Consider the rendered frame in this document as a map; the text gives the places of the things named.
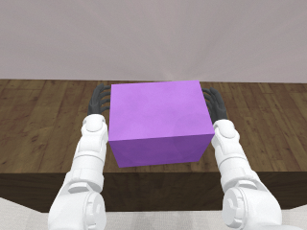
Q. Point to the right robot upper arm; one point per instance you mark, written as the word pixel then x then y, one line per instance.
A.
pixel 249 209

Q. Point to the left robot upper arm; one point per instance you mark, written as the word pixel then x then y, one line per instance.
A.
pixel 78 211

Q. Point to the robot right forearm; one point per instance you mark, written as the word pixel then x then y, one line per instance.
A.
pixel 231 159

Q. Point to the robot left forearm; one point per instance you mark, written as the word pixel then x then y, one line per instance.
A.
pixel 86 173

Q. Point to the pedestal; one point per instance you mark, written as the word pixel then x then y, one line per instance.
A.
pixel 41 125

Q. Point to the robot left hand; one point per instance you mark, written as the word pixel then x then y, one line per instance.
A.
pixel 95 103

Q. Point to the carton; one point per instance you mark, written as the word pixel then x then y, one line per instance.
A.
pixel 157 123

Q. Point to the robot right hand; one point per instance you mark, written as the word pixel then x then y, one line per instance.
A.
pixel 217 110

